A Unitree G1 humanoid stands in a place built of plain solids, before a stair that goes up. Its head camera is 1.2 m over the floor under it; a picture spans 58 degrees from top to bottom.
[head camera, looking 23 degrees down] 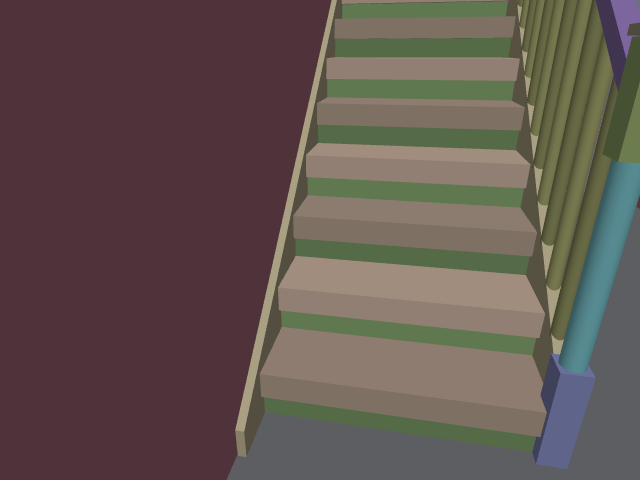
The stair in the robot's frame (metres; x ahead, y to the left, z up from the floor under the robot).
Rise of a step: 0.20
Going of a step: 0.25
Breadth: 0.94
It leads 11 degrees to the right of straight ahead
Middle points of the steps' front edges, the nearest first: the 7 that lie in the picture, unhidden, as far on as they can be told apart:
1.10 -0.24 0.20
1.34 -0.30 0.40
1.59 -0.35 0.59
1.84 -0.40 0.79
2.09 -0.45 0.99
2.33 -0.49 1.19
2.58 -0.54 1.39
